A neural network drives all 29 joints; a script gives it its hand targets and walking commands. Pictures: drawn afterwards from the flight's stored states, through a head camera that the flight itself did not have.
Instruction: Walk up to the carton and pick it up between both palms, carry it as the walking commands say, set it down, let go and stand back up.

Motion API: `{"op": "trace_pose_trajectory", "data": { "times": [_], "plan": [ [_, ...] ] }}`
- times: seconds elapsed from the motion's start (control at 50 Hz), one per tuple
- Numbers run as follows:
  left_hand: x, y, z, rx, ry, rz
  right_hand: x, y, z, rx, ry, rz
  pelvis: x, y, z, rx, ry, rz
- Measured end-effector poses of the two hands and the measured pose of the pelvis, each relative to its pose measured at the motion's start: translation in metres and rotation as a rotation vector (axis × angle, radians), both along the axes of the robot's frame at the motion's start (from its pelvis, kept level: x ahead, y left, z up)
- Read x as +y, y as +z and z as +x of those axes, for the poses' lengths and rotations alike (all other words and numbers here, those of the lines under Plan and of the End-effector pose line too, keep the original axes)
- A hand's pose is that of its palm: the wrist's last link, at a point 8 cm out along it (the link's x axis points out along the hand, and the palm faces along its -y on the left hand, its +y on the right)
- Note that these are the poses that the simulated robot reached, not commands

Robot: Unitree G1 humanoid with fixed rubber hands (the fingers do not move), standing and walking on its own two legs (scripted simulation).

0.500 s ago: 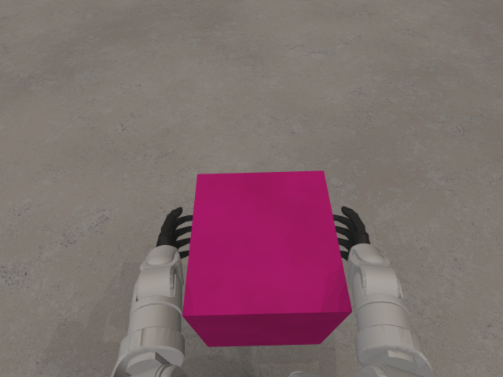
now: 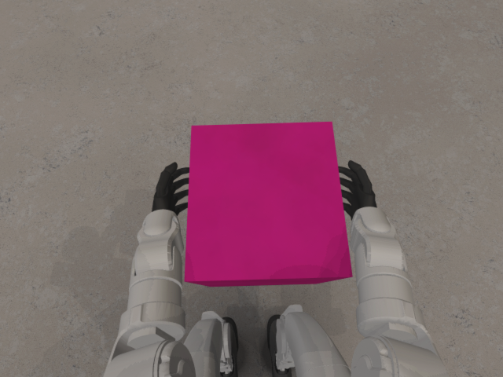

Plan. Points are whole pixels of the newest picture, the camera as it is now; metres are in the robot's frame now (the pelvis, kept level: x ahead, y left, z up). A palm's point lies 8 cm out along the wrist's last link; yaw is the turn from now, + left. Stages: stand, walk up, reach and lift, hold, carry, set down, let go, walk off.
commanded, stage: set down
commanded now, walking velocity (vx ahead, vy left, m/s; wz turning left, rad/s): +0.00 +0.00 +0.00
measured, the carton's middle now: (262, 216) +0.38 -0.03 -0.14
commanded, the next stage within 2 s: none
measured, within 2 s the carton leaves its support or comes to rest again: neither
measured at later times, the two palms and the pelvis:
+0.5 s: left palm (178, 211) +0.41 +0.13 -0.13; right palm (344, 207) +0.39 -0.19 -0.13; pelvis -0.01 +0.00 -0.07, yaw +0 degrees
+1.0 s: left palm (187, 214) +0.43 +0.13 -0.22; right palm (331, 208) +0.41 -0.19 -0.22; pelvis -0.02 +0.01 -0.15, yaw +0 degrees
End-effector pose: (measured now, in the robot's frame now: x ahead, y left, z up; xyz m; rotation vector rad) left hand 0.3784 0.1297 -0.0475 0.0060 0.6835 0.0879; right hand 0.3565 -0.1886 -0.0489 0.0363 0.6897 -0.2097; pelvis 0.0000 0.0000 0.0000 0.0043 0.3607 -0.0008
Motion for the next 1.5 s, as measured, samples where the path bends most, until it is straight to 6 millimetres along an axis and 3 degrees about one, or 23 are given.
{"op": "trace_pose_trajectory", "data": {
  "times": [0.66,1.5],
  "plan": [
    [-0.001,-0.112,0.035,-0.002,0.023,-0.020,-0.002,-0.111,0.039,-0.001,0.005,0.006,-0.001,-0.095,-0.009,0.276,0.007,0.000],
    [-0.010,-0.259,0.072,-0.001,0.037,-0.017,-0.011,-0.259,0.081,0.008,0.045,-0.017,0.006,-0.222,-0.040,0.380,-0.015,0.014]
  ]
}}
